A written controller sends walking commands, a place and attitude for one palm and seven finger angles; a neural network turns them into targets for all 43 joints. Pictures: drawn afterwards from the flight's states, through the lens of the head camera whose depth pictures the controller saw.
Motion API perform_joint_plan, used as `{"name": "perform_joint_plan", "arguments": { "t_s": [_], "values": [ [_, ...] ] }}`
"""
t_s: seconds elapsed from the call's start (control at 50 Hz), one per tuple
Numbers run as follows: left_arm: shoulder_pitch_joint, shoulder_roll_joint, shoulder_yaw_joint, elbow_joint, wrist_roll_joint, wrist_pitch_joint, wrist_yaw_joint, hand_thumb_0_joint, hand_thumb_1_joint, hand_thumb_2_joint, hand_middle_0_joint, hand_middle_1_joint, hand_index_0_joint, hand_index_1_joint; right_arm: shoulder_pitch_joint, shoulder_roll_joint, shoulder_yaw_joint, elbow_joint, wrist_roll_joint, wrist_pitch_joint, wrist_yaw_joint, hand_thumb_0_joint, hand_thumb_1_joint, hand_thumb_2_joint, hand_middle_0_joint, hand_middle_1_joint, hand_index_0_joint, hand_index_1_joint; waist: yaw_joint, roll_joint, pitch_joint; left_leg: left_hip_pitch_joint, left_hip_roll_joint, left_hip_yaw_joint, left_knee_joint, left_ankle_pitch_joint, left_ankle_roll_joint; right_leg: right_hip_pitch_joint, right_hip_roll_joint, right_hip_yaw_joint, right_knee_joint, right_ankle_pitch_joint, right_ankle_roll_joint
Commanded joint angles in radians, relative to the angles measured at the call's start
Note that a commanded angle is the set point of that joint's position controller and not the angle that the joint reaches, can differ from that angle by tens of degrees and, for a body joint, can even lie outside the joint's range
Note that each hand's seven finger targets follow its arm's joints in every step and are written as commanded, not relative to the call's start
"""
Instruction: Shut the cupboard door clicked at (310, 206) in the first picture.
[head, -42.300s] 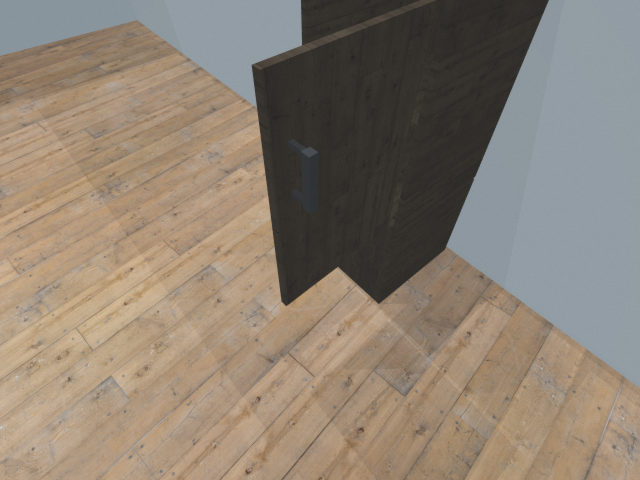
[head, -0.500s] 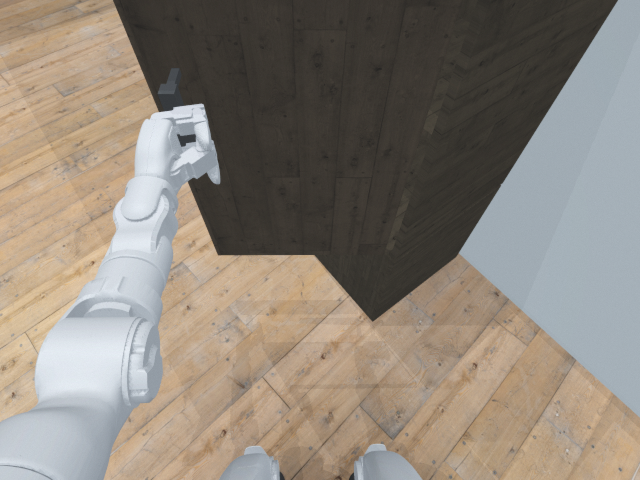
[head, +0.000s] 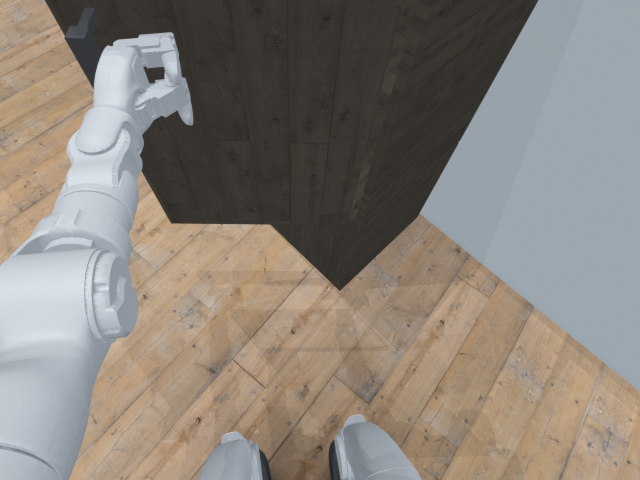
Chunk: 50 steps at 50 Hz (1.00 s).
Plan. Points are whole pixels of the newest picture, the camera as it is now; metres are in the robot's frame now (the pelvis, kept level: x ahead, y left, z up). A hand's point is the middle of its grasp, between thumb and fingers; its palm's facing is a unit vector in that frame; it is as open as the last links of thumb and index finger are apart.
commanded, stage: push the door shut along its arc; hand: left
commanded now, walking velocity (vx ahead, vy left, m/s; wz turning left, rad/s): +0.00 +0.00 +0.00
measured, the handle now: (106, 70) +0.60 +0.17 +0.12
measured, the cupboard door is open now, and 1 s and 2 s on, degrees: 46 33 33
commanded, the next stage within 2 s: pull the fist back off the door in 0.66 s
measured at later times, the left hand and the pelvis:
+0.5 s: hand (188, 64) +0.59 +0.08 +0.13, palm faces -0.28 -0.96 -0.02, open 3.2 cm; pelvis +0.00 -0.01 -0.01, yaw +0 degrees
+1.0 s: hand (204, 46) +0.63 +0.06 +0.12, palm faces +0.12 -0.99 -0.03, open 3.1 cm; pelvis +0.01 +0.00 -0.02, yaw -1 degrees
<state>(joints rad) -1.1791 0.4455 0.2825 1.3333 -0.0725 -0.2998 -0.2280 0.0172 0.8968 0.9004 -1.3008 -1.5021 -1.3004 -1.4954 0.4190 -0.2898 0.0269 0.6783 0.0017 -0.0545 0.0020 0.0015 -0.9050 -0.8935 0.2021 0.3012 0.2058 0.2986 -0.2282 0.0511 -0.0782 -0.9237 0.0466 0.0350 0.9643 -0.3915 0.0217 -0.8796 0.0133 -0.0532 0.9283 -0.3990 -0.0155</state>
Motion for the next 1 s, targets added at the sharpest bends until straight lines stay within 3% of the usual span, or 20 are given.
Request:
{"name": "perform_joint_plan", "arguments": {
  "t_s": [0.0, 0.06, 0.12, 0.22, 0.24, 0.3, 0.36, 0.38, 0.44, 0.5, 0.52, 0.66, 0.74, 0.76, 0.78, 0.82, 0.86, 0.92, 0.96, 0.98],
  "values": [
    [-0.54, 0.284, 0.062, -0.218, 0.012, -0.067, 0.002, 0.0, 0.9, 0.9, -1.3, -1.5, -1.3, -1.5, 0.196, -0.179, -0.061, -0.051, -0.007, -0.012, -0.007, 0.0, -0.9, -0.9, 0.2, 0.3, 0.2, 0.3, -0.021, 0.056, -0.52, 0.369, -0.027, -0.099, -0.053, 0.279, 0.018, 0.127, 0.028, 0.048, -0.102, 0.275, 0.0],
    [-0.553, 0.314, 0.068, -0.204, 0.027, -0.062, -0.013, 0.0, 0.9, 0.9, -1.3, -1.5, -1.3, -1.5, 0.212, -0.181, -0.063, -0.056, -0.01, -0.003, -0.005, 0.0, -0.9, -0.9, 0.2, 0.3, 0.2, 0.3, -0.031, 0.047, -0.53, 0.345, -0.026, -0.092, -0.038, 0.292, 0.021, 0.144, 0.03, 0.052, -0.098, 0.302, 0.004],
    [-0.562, 0.297, 0.047, -0.197, 0.028, -0.044, -0.045, 0.0, 0.9, 0.9, -1.3, -1.5, -1.3, -1.5, 0.224, -0.18, -0.064, -0.059, -0.009, 0.005, -0.007, 0.0, -0.9, -0.9, 0.2, 0.3, 0.2, 0.3, -0.034, 0.071, -0.559, 0.363, -0.026, -0.091, -0.028, 0.325, 0.02, 0.14, 0.035, 0.051, -0.091, 0.334, 0.002],
    [-0.655, 0.28, 0.013, -0.158, 0.019, -0.003, -0.08, 0.0, 0.9, 0.9, -1.3, -1.5, -1.3, -1.5, 0.239, -0.182, -0.062, -0.04, -0.007, 0.012, -0.018, 0.0, -0.9, -0.9, 0.2, 0.3, 0.2, 0.3, -0.083, 0.046, -0.507, 0.316, -0.027, -0.085, -0.015, 0.275, 0.028, 0.115, 0.038, 0.055, -0.111, 0.308, 0.009],
    [-0.687, 0.296, 0.021, -0.164, 0.017, 0.0, -0.083, 0.0, 0.9, 0.9, -1.3, -1.5, -1.3, -1.5, 0.244, -0.185, -0.062, -0.034, -0.009, 0.009, -0.02, 0.0, -0.9, -0.9, 0.2, 0.3, 0.2, 0.3, -0.09, 0.051, -0.503, 0.31, -0.023, -0.088, -0.011, 0.259, 0.029, 0.104, 0.038, 0.055, -0.112, 0.288, 0.009],
    [-0.749, 0.25, -0.018, -0.173, 0.012, -0.002, -0.093, 0.0, 0.9, 0.9, -1.3, -1.5, -1.3, -1.5, 0.247, -0.182, -0.061, -0.02, -0.014, -0.003, -0.022, 0.0, -0.9, -0.9, 0.2, 0.3, 0.2, 0.3, -0.106, 0.102, -0.526, 0.348, -0.022, -0.098, -0.001, 0.269, 0.028, 0.057, 0.039, 0.05, -0.105, 0.27, 0.005],
    [-0.763, 0.266, -0.01, -0.171, 0.012, 0.001, -0.104, 0.0, 0.9, 0.9, -1.3, -1.5, -1.3, -1.5, 0.254, -0.186, -0.062, -0.009, -0.022, -0.008, -0.02, 0.0, -0.9, -0.9, 0.2, 0.3, 0.2, 0.3, -0.105, 0.135, -0.546, 0.376, -0.019, -0.106, 0.016, 0.306, 0.024, 0.026, 0.041, 0.04, -0.092, 0.275, -0.002],
    [-0.785, 0.232, -0.03, -0.19, 0.004, -0.003, -0.108, 0.0, 0.9, 0.9, -1.3, -1.5, -1.3, -1.5, 0.257, -0.183, -0.063, -0.006, -0.024, -0.012, -0.019, 0.0, -0.9, -0.9, 0.2, 0.3, 0.2, 0.3, -0.114, 0.145, -0.56, 0.394, -0.021, -0.107, 0.021, 0.326, 0.026, 0.018, 0.043, 0.038, -0.088, 0.291, -0.004],
    [-0.795, 0.273, -0.009, -0.155, 0.016, 0.01, -0.113, 0.0, 0.9, 0.9, -1.3, -1.5, -1.3, -1.5, 0.261, -0.19, -0.063, 0.005, -0.026, -0.013, -0.02, 0.0, -0.9, -0.9, 0.2, 0.3, 0.2, 0.3, -0.117, 0.135, -0.56, 0.373, -0.016, -0.108, 0.037, 0.328, 0.025, 0.007, 0.045, 0.036, -0.079, 0.288, -0.002],
    [-0.835, 0.26, -0.026, -0.136, 0.028, 0.025, -0.114, 0.0, 0.9, 0.9, -1.3, -1.5, -1.3, -1.5, 0.265, -0.19, -0.061, 0.012, -0.025, -0.017, -0.022, 0.0, -0.9, -0.9, 0.2, 0.3, 0.2, 0.3, -0.134, 0.132, -0.549, 0.351, -0.016, -0.109, 0.046, 0.312, 0.028, -0.013, 0.046, 0.033, -0.073, 0.275, -0.001],
    [-0.835, 0.283, -0.016, -0.121, 0.036, 0.031, -0.112, 0.0, 0.9, 0.9, -1.3, -1.5, -1.3, -1.5, 0.266, -0.191, -0.06, 0.016, -0.028, -0.015, -0.022, 0.0, -0.9, -0.9, 0.2, 0.3, 0.2, 0.3, -0.132, 0.144, -0.539, 0.34, -0.015, -0.109, 0.049, 0.309, 0.027, -0.014, 0.047, 0.029, -0.072, 0.268, -0.004],
    [-0.924, 0.221, -0.066, -0.137, 0.051, 0.042, -0.116, 0.0, 0.9, 0.9, -1.3, -1.5, -1.3, -1.5, 0.279, -0.194, -0.064, 0.04, -0.039, -0.027, -0.019, 0.0, -0.9, -0.9, 0.2, 0.3, 0.2, 0.3, -0.159, 0.211, -0.573, 0.417, -0.005, -0.138, 0.071, 0.339, 0.022, -0.129, 0.051, 0.007, -0.047, 0.228, -0.01],
    [-0.965, 0.209, -0.073, -0.141, 0.046, 0.057, -0.125, 0.0, 0.9, 0.9, -1.3, -1.5, -1.3, -1.5, 0.287, -0.198, -0.065, 0.046, -0.042, -0.033, -0.021, 0.0, -0.9, -0.9, 0.2, 0.3, 0.2, 0.3, -0.175, 0.205, -0.59, 0.426, -0.006, -0.139, 0.081, 0.349, 0.025, -0.148, 0.054, 0.001, -0.04, 0.231, -0.009],
    [-0.961, 0.252, 0.143, -0.152, -0.022, 0.08, 0.08, 0.0, 0.9, 0.9, -1.3, -1.5, -1.3, -1.5, 0.321, -0.169, -0.046, 0.002, -0.056, -0.033, -0.007, 0.0, -0.9, -0.9, 0.2, 0.3, 0.2, 0.3, -0.123, 0.224, -0.621, 0.352, -0.001, -0.148, 0.071, 0.312, 0.014, -0.09, 0.044, 0.013, -0.054, 0.224, -0.003],
    [-0.904, 0.242, 0.129, -0.141, 0.013, 0.083, 0.187, 0.0, 0.9, 0.9, -1.3, -1.5, -1.3, -1.5, 0.326, -0.169, -0.045, 0.004, -0.069, -0.034, 0.011, 0.0, -0.9, -0.9, 0.2, 0.3, 0.2, 0.3, -0.113, 0.217, -0.655, 0.353, 0.001, -0.16, 0.056, 0.309, 0.006, -0.078, 0.044, 0.008, -0.039, 0.212, 0.003],
    [-0.846, 0.147, 0.117, -0.135, 0.034, 0.089, 0.309, 0.0, 0.9, 0.9, -1.3, -1.5, -1.3, -1.5, 0.334, -0.16, -0.055, -0.005, -0.088, -0.029, 0.042, 0.0, -0.9, -0.9, 0.2, 0.3, 0.2, 0.3, -0.119, 0.162, -0.636, 0.356, 0.006, -0.169, 0.057, 0.351, -0.001, -0.091, 0.039, -0.007, -0.025, 0.235, 0.009],
    [-0.823, 0.116, 0.108, -0.213, 0.109, 0.045, 0.449, 0.0, 0.9, 0.9, -1.3, -1.5, -1.3, -1.5, 0.345, -0.151, -0.064, -0.019, -0.116, -0.024, 0.076, 0.0, -0.9, -0.9, 0.2, 0.3, 0.2, 0.3, -0.102, 0.174, -0.65, 0.364, 0.001, -0.151, 0.065, 0.385, -0.005, -0.08, 0.04, -0.008, -0.025, 0.259, 0.012],
    [-0.797, 0.141, 0.051, -0.22, 0.244, -0.013, 0.515, 0.0, 0.9, 0.9, -1.3, -1.5, -1.3, -1.5, 0.362, -0.159, -0.075, -0.002, -0.132, -0.009, 0.11, 0.0, -0.9, -0.9, 0.2, 0.3, 0.2, 0.3, -0.111, 0.177, -0.634, 0.365, 0.001, -0.138, 0.063, 0.403, -0.004, -0.085, 0.041, -0.007, -0.022, 0.266, 0.008],
    [-0.774, 0.125, 0.012, -0.248, 0.266, -0.03, 0.492, 0.0, 0.9, 0.9, -1.3, -1.5, -1.3, -1.5, 0.363, -0.158, -0.086, -0.011, -0.124, 0.007, 0.118, 0.0, -0.9, -0.9, 0.2, 0.3, 0.2, 0.3, -0.1, 0.175, -0.649, 0.388, -0.008, -0.123, 0.035, 0.4, -0.003, -0.018, 0.043, -0.001, -0.043, 0.291, 0.003],
    [-0.761, 0.132, 0.026, -0.246, 0.249, -0.029, 0.473, 0.0, 0.9, 0.9, -1.3, -1.5, -1.3, -1.5, 0.361, -0.163, -0.089, -0.015, -0.119, 0.013, 0.115, 0.0, -0.9, -0.9, 0.2, 0.3, 0.2, 0.3, -0.098, 0.162, -0.663, 0.402, -0.01, -0.122, 0.027, 0.412, -0.001, 0.009, 0.046, 0.001, -0.051, 0.316, 0.0]
  ]
}}
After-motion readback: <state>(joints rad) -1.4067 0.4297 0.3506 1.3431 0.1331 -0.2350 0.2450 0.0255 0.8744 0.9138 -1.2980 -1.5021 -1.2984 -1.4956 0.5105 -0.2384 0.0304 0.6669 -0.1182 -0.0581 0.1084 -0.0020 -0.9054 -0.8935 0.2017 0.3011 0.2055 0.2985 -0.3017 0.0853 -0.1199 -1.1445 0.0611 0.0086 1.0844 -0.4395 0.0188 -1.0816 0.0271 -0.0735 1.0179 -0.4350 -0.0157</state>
